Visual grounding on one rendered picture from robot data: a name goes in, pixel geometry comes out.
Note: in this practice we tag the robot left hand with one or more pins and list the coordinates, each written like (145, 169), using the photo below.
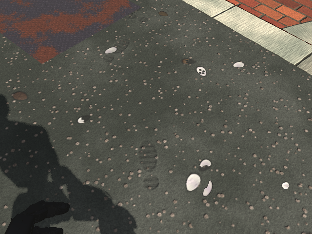
(23, 223)

